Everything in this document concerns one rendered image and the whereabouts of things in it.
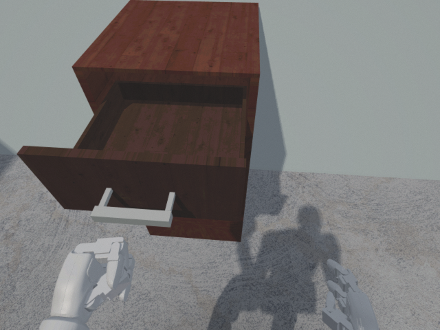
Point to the robot left hand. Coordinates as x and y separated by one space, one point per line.
105 262

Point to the handle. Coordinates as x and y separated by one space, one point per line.
133 216

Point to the drawer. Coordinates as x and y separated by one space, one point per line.
148 139

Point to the cabinet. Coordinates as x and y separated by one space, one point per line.
195 42

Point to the robot right hand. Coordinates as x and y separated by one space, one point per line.
356 309

